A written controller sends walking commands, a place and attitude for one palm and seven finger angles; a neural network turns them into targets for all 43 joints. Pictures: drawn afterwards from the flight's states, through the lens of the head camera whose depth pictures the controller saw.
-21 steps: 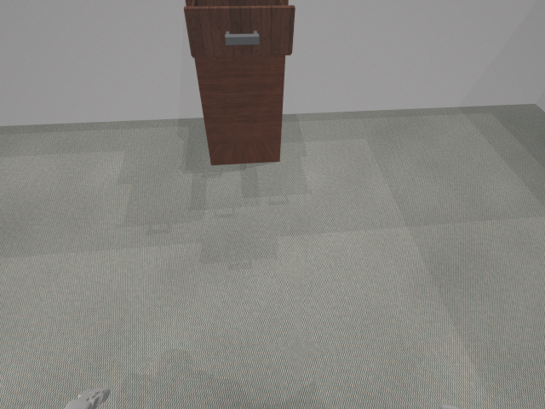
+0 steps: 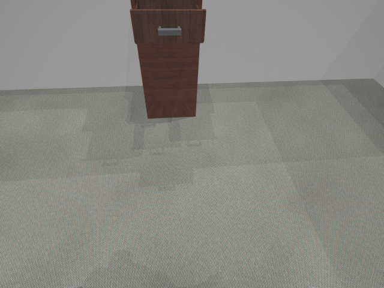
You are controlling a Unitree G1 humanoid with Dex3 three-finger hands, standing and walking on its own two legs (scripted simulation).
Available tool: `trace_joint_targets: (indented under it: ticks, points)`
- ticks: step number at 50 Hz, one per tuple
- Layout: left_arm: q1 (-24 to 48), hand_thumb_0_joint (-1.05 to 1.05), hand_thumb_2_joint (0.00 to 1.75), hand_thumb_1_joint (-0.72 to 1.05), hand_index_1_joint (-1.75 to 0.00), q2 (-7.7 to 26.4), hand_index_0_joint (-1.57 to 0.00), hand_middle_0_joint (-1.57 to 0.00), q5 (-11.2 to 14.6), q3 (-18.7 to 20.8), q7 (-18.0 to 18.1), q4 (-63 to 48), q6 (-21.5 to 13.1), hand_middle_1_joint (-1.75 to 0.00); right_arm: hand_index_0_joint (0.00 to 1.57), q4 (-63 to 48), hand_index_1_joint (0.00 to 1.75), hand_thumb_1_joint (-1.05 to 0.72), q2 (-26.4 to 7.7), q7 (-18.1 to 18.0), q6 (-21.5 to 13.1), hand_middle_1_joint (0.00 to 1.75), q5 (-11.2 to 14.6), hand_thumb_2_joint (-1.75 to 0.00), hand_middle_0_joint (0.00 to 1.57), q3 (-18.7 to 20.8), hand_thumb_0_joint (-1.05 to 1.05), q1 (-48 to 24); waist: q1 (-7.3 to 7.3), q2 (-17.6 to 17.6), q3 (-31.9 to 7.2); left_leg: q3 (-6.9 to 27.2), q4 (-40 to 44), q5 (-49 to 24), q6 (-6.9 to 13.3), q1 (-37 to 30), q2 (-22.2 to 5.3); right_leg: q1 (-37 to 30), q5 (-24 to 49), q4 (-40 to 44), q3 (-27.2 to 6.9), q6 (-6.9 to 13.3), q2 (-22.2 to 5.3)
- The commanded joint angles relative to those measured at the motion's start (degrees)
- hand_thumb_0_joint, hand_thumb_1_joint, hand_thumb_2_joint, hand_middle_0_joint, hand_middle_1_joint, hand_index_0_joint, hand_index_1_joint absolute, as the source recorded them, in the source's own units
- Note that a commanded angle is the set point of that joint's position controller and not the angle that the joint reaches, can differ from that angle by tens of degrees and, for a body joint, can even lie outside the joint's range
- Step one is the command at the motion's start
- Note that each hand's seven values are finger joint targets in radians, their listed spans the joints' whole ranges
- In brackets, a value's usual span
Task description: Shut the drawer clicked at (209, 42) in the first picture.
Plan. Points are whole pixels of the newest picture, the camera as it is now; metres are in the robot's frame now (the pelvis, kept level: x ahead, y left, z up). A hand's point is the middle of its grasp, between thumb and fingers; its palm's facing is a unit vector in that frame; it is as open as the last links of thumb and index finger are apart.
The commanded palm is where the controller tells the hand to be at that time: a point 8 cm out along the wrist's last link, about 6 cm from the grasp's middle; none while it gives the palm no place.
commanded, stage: stand and wait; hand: left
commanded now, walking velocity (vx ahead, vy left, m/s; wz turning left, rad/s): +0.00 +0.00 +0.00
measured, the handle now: (169, 29) +1.13 +0.18 +0.04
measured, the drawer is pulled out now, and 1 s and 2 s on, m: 0.29 0.29 0.29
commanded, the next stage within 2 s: look at it before walking up in 0.56 s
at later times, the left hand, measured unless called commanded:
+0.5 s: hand out of the picture +0.06 +0.24 -0.15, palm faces -0.04 -0.94 -0.33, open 7.3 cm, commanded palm none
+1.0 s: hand out of the picture +0.06 +0.24 -0.15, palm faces -0.04 -0.94 -0.33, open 7.3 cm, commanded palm none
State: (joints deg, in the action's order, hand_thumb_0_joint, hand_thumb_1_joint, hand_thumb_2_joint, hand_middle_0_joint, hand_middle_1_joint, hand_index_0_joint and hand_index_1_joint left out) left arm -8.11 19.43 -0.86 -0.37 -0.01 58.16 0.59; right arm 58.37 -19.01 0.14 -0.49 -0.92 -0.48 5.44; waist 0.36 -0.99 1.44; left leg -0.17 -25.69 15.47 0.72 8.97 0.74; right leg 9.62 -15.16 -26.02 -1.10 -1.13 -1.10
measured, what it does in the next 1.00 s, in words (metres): stands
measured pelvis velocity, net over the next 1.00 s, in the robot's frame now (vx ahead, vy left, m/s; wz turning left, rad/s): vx -0.02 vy -0.01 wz -0.01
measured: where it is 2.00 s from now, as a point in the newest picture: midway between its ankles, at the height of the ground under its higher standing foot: outside the picture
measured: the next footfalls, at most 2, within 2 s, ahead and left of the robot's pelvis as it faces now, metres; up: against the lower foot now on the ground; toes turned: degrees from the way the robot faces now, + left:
left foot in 1.94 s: +0.33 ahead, +0.08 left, +0.00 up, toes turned -4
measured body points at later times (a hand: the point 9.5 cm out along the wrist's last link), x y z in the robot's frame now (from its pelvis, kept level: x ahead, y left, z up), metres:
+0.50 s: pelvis -0.02 -0.01 +0.00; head -0.02 -0.01 +0.45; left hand +0.06 +0.29 -0.13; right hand +0.05 -0.30 -0.13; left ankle -0.02 +0.11 -0.74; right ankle -0.01 -0.13 -0.74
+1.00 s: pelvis -0.02 -0.01 +0.01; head -0.02 -0.01 +0.45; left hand +0.06 +0.29 -0.13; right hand +0.05 -0.30 -0.13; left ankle -0.02 +0.11 -0.74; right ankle -0.01 -0.13 -0.74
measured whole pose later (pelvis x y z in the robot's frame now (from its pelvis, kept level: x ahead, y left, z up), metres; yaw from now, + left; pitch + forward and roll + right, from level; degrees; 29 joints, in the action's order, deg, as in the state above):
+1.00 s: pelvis -0.02 -0.01 +0.01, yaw -1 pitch -2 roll +0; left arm -8.1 19.6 -0.9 -0.3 -0.1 62.4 -0.3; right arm 63.6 -19.1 0.4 -0.7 -0.6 -0.4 6.9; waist 0.0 -0.5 1.5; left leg -0.7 -21.4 11.6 -0.1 8.0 -0.2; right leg 9.0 -11.0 -21.9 -1.6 -0.5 -0.1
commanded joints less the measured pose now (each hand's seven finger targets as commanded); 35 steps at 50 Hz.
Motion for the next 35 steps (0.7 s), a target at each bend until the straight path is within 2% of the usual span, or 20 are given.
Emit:
trace_joint_targets:
  ticks: [1, 6, 11, 21, 31, 35]
  points:
    - [2.7, 0.0, 0.9, 0.9, -0.3, 11.8, -0.2, -0.2, 0.3, 2.6, 0.8, -3.7, -1.7, -0.3, 0.2, -3.2, 0.3, -0.9, -11.9, -1.1, -1.4, 0.3, 0.2, -0.9, 0.2, 2.9, 0.0, -3.5, -0.28, 1.7, -5.7, 5.0, 3.9, -15.2, 1.7, -1.7, -6.8, -2.2, 14.5, 3.3, -4.1, 3.0, -5.6]
    - [2.7, 0.0, 0.9, 0.9, -0.3, 12.0, -0.2, -0.2, 0.4, 2.4, 0.7, -2.5, -1.8, -0.3, 0.2, -1.8, 0.3, -0.9, -12.2, -1.0, -1.4, 0.3, 0.3, -0.9, 0.2, 2.7, 0.0, -2.7, -0.4, 1.3, -5.2, 5.2, 4.9, -13.6, 1.5, -1.8, -7.0, -2.3, 13.7, 4.2, -4.5, 3.1, -5.7]
    - [2.9, 0.0, 0.9, 0.9, -0.3, 12.2, -0.2, -0.2, 0.4, 2.3, 0.7, -1.3, -1.9, -0.3, 0.2, -0.4, 0.3, -0.9, -12.2, -0.9, -1.2, 0.3, 0.4, -0.9, 0.2, 2.6, 0.0, -2.2, -0.41, -0.1, -3.0, 5.4, 6.1, -9.4, 1.3, -0.6, -6.9, -1.1, 9.6, 6.1, -5.2, 3.1, -5.9]
    - [2.6, 0.0, 0.9, 0.9, -0.3, 12.0, -0.2, -0.2, 0.3, 2.2, 0.6, -0.4, -1.9, -0.3, 0.2, 1.1, 0.3, -0.9, -12.2, -0.7, -1.2, 0.3, 0.3, -0.9, 0.2, 2.5, 0.0, -1.5, -0.32, 0.5, -1.9, 5.7, 7.5, -6.0, 1.1, -0.2, -7.1, 0.8, 4.1, 7.8, -6.0, 3.0, -5.6]
    - [2.4, 0.0, 0.9, 0.9, -0.3, 11.8, -0.2, -0.2, 0.2, 2.2, 0.6, 0.0, -2.0, -0.3, 0.2, 1.5, 0.3, -0.9, -12.2, -0.6, -1.4, 0.3, 0.4, -0.9, 0.2, 2.6, 0.0, -1.3, -0.33, 1.1, -2.5, 5.8, 7.8, -6.5, 1.1, -0.4, -7.3, 0.8, 5.1, 7.6, -6.1, 2.9, -5.4]
    - [2.4, 0.0, 0.9, 0.9, -0.3, 11.8, -0.2, -0.2, 0.2, 2.2, 0.6, 0.0, -2.2, -0.3, 0.2, 1.6, 0.3, -0.9, -12.1, -0.7, -1.5, 0.3, 0.4, -0.9, 0.2, 2.6, 0.0, -1.1, -0.41, 0.9, -3.4, 5.6, 7.3, -8.9, 1.0, -1.1, -7.4, 0.0, 8.2, 7.2, -6.1, 3.0, -5.6]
